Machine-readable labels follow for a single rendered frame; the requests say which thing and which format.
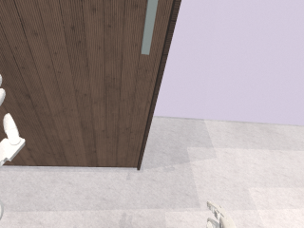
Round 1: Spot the left robot hand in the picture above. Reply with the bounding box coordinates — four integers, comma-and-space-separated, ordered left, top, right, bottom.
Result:
0, 75, 26, 168

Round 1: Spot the wardrobe door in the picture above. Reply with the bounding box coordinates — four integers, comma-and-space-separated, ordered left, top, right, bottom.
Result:
0, 0, 174, 167

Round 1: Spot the right robot hand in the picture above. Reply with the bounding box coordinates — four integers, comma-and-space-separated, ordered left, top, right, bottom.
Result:
206, 200, 237, 228

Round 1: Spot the handle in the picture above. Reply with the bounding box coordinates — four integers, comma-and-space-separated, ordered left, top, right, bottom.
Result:
141, 0, 159, 55

